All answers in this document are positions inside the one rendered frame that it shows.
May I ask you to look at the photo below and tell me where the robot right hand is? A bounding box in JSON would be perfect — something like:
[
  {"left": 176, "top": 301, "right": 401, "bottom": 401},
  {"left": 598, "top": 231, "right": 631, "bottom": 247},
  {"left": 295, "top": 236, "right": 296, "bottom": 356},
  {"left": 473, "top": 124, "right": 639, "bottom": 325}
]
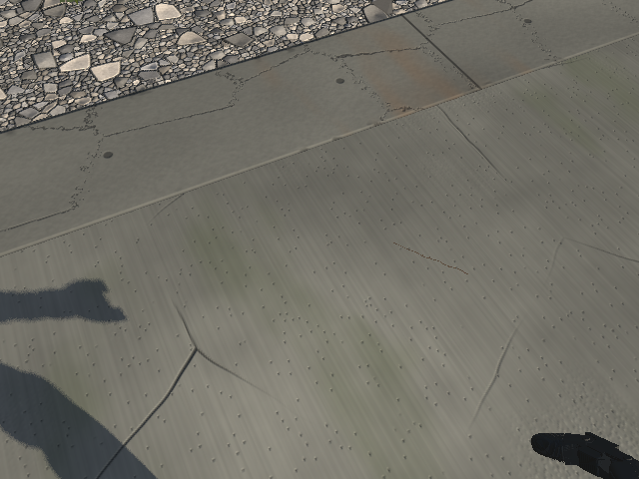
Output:
[{"left": 531, "top": 432, "right": 639, "bottom": 479}]

